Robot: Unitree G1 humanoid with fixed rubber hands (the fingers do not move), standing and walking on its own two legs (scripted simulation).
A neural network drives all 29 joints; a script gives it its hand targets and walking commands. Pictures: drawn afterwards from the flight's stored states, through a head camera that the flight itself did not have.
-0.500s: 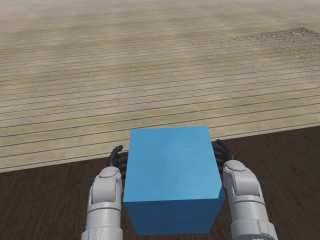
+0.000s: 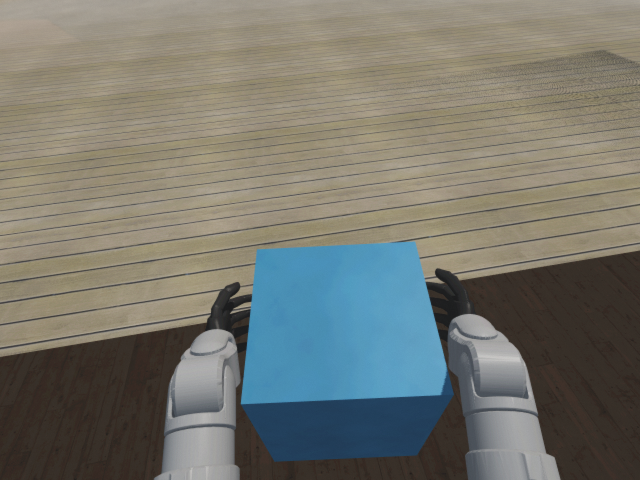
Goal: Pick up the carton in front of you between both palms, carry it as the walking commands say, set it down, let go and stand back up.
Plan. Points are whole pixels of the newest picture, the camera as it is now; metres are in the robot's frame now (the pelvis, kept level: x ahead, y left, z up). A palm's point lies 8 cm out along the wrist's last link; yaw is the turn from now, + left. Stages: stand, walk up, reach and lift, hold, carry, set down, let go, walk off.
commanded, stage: carry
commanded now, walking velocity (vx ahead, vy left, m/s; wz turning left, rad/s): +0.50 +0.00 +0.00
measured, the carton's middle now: (340, 357) +0.30 +0.00 +0.00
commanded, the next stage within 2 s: none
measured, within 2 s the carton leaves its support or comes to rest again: neither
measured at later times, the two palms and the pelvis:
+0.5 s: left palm (255, 230) +0.48 +0.13 +0.09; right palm (440, 215) +0.50 -0.17 +0.09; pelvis +0.22 -0.03 +0.00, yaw +3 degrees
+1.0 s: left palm (262, 134) +0.85 +0.15 +0.08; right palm (392, 130) +0.82 -0.15 +0.09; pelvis +0.54 +0.03 +0.00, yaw -2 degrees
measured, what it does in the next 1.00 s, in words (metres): walks ahead: right foot, then left foot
